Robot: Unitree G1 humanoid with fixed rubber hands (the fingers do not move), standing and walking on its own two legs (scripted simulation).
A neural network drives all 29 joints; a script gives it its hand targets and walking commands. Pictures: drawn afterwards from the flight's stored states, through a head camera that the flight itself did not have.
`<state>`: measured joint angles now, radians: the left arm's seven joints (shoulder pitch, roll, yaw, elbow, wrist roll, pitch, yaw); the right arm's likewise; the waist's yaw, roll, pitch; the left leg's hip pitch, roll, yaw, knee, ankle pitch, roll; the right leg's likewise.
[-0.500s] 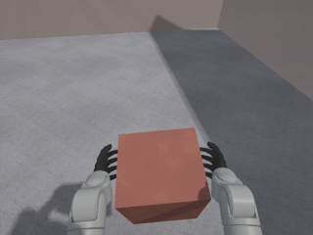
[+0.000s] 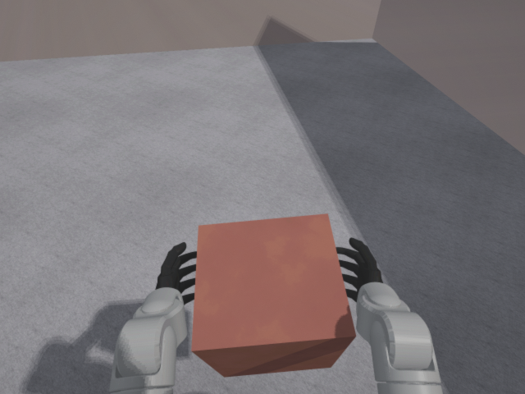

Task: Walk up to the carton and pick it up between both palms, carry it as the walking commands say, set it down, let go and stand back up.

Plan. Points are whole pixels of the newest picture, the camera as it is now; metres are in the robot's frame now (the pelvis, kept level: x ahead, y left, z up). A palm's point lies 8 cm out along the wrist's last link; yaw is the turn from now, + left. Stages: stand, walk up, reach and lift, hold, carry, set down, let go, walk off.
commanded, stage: carry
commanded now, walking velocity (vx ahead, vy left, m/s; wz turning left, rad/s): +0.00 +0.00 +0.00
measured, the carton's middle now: (271, 303) +0.28 +0.00 -0.02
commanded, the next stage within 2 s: none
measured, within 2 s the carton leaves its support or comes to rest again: neither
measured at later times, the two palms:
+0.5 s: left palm (167, 291) +0.27 +0.15 +0.05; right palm (363, 286) +0.27 -0.14 +0.06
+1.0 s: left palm (169, 285) +0.26 +0.14 +0.08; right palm (376, 279) +0.26 -0.15 +0.09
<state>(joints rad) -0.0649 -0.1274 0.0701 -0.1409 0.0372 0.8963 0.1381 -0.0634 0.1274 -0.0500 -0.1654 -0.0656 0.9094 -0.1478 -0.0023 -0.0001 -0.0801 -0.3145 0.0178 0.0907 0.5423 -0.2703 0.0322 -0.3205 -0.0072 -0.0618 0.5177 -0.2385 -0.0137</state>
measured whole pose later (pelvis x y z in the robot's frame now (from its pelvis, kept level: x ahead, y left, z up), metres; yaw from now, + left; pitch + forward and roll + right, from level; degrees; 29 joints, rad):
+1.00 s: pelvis +0.00 +0.00 -0.01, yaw +0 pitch +3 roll +0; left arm -0.04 -0.13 0.04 -0.43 0.02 1.08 0.16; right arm -0.06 0.13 -0.02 -0.44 -0.04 1.09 -0.17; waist -0.01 0.01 -0.07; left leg -0.36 0.02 0.09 0.61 -0.30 0.02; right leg -0.37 -0.02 -0.07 0.61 -0.29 -0.01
